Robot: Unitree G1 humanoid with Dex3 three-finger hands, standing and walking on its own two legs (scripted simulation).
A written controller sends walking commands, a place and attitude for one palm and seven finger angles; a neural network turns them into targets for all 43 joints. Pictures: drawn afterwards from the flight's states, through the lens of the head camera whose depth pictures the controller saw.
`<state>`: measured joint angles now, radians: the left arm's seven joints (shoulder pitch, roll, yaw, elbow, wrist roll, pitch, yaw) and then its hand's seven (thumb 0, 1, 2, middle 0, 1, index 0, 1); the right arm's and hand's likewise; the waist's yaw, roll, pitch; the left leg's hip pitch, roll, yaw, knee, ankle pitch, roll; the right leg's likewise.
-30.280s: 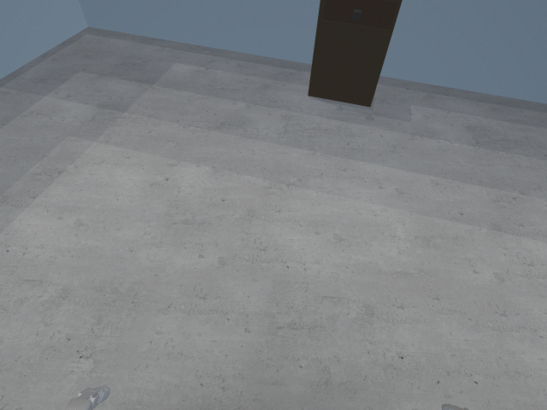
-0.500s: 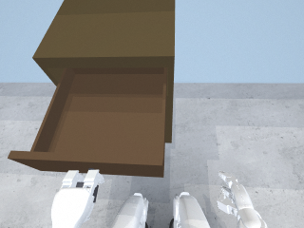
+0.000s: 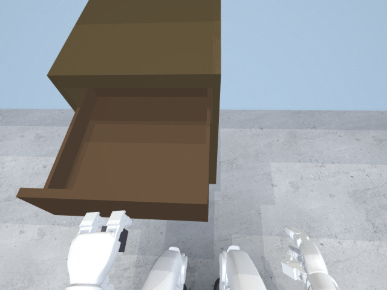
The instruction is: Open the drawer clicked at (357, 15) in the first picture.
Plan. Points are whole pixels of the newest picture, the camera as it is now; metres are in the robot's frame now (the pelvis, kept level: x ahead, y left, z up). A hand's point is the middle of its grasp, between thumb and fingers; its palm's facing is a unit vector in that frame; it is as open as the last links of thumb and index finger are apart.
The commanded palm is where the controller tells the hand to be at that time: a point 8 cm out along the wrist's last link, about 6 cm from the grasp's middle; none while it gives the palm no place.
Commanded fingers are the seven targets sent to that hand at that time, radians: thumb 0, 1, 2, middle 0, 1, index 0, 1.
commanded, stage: lift the hand off the handle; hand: left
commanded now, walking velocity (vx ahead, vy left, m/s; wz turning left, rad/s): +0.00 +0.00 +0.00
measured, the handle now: (115, 229) +0.25 +0.19 -0.05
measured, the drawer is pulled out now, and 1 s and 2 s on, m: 0.30 0.30 0.30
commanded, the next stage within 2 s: none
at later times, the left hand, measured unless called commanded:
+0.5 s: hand (107, 247) +0.21 +0.20 -0.05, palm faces -0.11 -0.11 -0.99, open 13.5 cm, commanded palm +0.20 +0.19 +0.01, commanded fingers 0.00 -0.50 0.30 -0.30 -1.20 -0.30 -1.20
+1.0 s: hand (100, 243) +0.21 +0.20 +0.00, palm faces -0.09 -0.13 -0.99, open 13.6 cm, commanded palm +0.20 +0.19 +0.05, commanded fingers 0.00 -0.50 0.30 -0.30 -1.20 -0.30 -1.20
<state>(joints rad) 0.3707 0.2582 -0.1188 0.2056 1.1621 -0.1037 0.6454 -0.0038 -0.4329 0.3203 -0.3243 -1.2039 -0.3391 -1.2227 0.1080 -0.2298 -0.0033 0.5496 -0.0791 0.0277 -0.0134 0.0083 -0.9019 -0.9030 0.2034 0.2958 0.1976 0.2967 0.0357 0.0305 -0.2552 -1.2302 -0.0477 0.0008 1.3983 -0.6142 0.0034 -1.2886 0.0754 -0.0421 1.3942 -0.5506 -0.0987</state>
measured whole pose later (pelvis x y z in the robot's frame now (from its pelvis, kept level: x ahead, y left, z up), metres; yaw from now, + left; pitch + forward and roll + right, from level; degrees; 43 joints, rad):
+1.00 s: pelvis +0.02 +0.01 +0.04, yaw -1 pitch +21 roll +1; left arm 0.42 0.24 -0.19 0.14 1.14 -0.02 0.61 0.00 -0.48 0.30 -0.32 -1.20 -0.36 -1.21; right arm 0.13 -0.22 0.01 0.49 -0.07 0.06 0.01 0.01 -0.90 -0.90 0.20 0.30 0.20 0.30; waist 0.04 0.05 -0.24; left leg -0.99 -0.05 0.00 1.21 -0.58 0.02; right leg -1.05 0.08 -0.02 1.20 -0.51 -0.08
